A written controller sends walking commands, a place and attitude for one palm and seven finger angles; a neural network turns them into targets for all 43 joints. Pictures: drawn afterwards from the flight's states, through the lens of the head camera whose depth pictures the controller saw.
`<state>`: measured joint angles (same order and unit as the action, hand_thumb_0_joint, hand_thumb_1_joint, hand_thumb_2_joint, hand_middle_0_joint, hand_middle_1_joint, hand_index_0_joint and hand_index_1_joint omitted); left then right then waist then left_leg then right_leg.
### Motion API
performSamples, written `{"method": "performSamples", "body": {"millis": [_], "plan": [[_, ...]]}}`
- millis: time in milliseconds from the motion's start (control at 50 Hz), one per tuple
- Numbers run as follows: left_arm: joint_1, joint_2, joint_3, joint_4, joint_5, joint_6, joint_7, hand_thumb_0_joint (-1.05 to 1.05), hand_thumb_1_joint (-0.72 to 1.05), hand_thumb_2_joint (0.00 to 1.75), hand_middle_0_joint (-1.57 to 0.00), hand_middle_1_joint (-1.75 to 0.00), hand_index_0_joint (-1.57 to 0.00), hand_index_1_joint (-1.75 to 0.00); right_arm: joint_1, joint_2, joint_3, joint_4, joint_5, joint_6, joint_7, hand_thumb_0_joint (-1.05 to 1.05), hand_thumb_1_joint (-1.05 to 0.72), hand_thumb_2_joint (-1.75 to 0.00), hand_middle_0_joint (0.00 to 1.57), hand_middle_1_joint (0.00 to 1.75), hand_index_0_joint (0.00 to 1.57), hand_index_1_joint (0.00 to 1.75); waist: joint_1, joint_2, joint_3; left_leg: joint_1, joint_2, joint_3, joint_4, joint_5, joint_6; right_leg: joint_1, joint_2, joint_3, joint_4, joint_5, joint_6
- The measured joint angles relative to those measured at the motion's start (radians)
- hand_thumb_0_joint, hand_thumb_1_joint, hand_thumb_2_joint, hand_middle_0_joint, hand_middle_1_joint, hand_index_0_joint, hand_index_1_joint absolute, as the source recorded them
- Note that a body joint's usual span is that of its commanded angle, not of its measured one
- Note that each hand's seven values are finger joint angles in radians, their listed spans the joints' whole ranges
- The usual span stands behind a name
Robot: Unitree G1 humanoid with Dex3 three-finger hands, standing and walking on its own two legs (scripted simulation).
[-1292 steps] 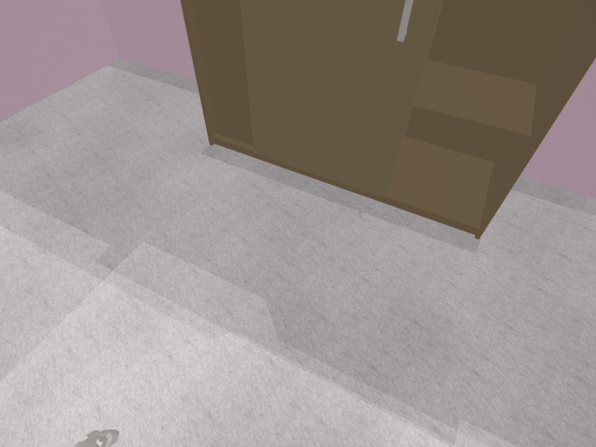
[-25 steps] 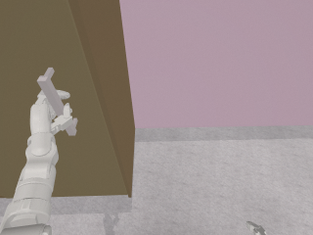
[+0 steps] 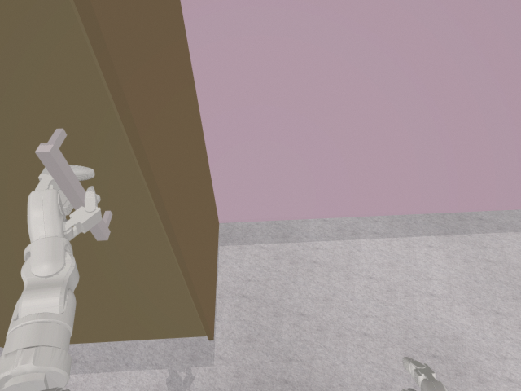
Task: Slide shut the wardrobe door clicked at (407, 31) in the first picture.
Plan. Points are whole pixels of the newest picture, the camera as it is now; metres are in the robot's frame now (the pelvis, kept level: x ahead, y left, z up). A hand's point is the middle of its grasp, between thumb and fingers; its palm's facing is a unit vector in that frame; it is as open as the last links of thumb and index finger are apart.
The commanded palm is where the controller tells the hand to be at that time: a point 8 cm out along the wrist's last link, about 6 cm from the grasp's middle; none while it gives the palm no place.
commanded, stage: loosen the grip on the handle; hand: left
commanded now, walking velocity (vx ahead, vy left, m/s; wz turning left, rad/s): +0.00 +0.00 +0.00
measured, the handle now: (83, 189) +0.39 +0.32 +0.10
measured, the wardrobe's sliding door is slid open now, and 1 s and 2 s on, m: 0.00 0.00 0.00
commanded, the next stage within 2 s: slip the hand off the handle in 0.66 s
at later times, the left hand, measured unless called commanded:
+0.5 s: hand (91, 211) +0.35 +0.29 +0.10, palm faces +0.43 -0.87 -0.24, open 12.7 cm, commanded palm +0.30 +0.32 +0.11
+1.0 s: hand (58, 216) +0.34 +0.34 +0.09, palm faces +0.48 -0.84 -0.25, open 14.5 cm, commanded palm +0.29 +0.37 +0.11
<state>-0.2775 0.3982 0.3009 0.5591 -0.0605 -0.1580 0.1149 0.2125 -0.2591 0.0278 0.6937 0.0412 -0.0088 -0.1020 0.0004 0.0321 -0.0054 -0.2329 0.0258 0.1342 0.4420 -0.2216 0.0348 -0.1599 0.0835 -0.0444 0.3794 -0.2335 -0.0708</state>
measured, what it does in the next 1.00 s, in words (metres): stands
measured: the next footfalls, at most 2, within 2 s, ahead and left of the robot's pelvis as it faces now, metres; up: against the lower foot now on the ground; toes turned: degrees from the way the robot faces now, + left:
none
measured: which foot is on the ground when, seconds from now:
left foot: down 0.00-1.00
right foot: down 0.00-1.00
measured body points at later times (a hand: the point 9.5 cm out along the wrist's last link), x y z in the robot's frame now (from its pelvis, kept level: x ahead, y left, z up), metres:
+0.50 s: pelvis -0.03 +0.01 -0.01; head -0.01 +0.01 +0.44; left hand +0.32 +0.33 +0.11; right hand +0.11 -0.25 -0.11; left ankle +0.01 +0.09 -0.74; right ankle -0.02 -0.07 -0.74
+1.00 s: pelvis -0.01 +0.02 -0.01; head +0.01 +0.03 +0.44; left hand +0.31 +0.38 +0.11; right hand +0.15 -0.22 -0.11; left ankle +0.01 +0.09 -0.74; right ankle -0.02 -0.07 -0.74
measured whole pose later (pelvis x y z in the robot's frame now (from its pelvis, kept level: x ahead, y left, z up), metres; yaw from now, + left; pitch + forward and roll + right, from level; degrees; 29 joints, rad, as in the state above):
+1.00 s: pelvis -0.01 +0.02 -0.01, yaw +3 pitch +4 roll -1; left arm -0.32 0.42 0.34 0.48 -0.03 -0.04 0.08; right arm 0.25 -0.25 0.03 0.66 0.03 -0.08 -0.11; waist 0.01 0.00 -0.04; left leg -0.38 -0.02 0.10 0.58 -0.27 0.07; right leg -0.31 0.03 -0.09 0.55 -0.32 -0.04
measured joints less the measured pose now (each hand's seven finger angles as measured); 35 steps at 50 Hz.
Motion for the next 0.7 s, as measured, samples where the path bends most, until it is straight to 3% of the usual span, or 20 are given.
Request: {"method": "performSamples", "body": {"millis": [80,100,140,180,220,300,480,580,700], "plan": [[0.000,0.004,0.002,0.008,0.003,-0.010,-0.006,-0.08,0.69,0.83,-0.43,-1.35,-0.36,-1.40,0.009,-0.004,-0.003,0.005,0.001,0.006,-0.002,0.01,-0.90,-0.90,0.20,0.30,0.20,0.30,-0.005,0.000,-0.002,-0.003,0.001,-0.001,0.002,0.000,0.002,-0.001,0.000,0.000,-0.003,0.003,0.002],[-0.021,0.005,0.026,0.006,0.041,0.000,-0.038,-0.08,0.67,0.82,-0.44,-1.35,-0.37,-1.40,0.014,0.001,-0.017,-0.001,0.000,0.001,0.010,0.01,-0.90,-0.90,0.20,0.30,0.20,0.30,0.004,-0.005,0.009,-0.004,0.003,0.002,0.003,0.001,0.002,-0.004,0.002,0.003,-0.001,0.005,0.011],[-0.127,0.026,0.048,0.076,0.080,0.044,-0.094,-0.08,0.63,0.81,-0.44,-1.35,-0.38,-1.40,0.028,0.013,-0.029,-0.001,-0.017,-0.034,0.029,0.01,-0.90,-0.90,0.20,0.30,0.20,0.30,0.008,-0.042,0.001,-0.040,-0.012,-0.002,0.000,0.024,0.002,-0.058,-0.013,-0.006,0.042,0.000,-0.004],[-0.161,0.021,0.086,0.077,0.067,0.097,-0.129,-0.07,0.59,0.79,-0.44,-1.36,-0.43,-1.43,0.036,0.007,-0.031,-0.011,-0.023,-0.065,0.041,0.01,-0.90,-0.90,0.20,0.30,0.20,0.30,-0.002,-0.055,-0.014,-0.068,-0.024,-0.012,0.002,0.034,0.003,-0.099,-0.025,-0.017,0.081,-0.016,-0.009],[-0.138,0.011,0.098,0.043,0.050,0.106,-0.112,-0.05,0.54,0.76,-0.44,-1.37,-0.45,-1.44,0.035,-0.009,-0.036,-0.026,-0.030,-0.085,0.044,0.01,-0.90,-0.90,0.20,0.30,0.20,0.30,-0.012,-0.039,-0.020,-0.087,-0.027,-0.014,0.023,0.030,0.007,-0.117,-0.030,-0.020,0.105,-0.024,-0.008],[-0.145,0.011,0.052,0.047,0.037,0.094,-0.046,-0.02,0.33,0.64,-0.41,-1.34,-0.42,-1.41,0.027,-0.031,-0.026,-0.035,-0.017,-0.096,0.038,0.01,-0.90,-0.90,0.20,0.30,0.20,0.30,-0.025,-0.026,-0.026,-0.136,-0.029,-0.026,0.081,0.014,0.016,-0.160,-0.037,-0.035,0.160,-0.041,-0.002],[-0.145,0.000,-0.031,0.028,0.051,0.065,0.005,0.00,-0.30,0.32,-0.38,-1.32,-0.37,-1.34,0.047,-0.014,-0.003,-0.008,-0.006,-0.105,0.016,0.01,-0.90,-0.90,0.20,0.30,0.20,0.30,-0.017,-0.033,-0.030,-0.168,-0.030,-0.040,0.125,-0.006,0.021,-0.177,-0.039,-0.049,0.181,-0.054,0.002],[-0.108,-0.014,-0.023,-0.016,0.046,0.080,0.016,0.00,-0.46,0.24,-0.35,-1.27,-0.34,-1.28,0.050,0.003,0.006,-0.003,-0.013,-0.101,0.011,0.01,-0.90,-0.90,0.20,0.30,0.20,0.30,-0.016,-0.027,-0.030,-0.161,-0.032,-0.034,0.129,-0.021,0.026,-0.169,-0.041,-0.042,0.180,-0.062,0.009],[-0.072,-0.030,-0.032,-0.077,0.041,0.094,0.013,-0.01,-0.52,0.21,-0.29,-1.20,-0.33,-1.23,0.051,0.014,0.008,-0.003,-0.018,-0.095,0.013,0.01,-0.90,-0.90,0.20,0.30,0.20,0.30,-0.006,-0.020,-0.032,-0.154,-0.039,-0.033,0.131,-0.034,0.033,-0.160,-0.047,-0.040,0.179,-0.074,0.018]]}}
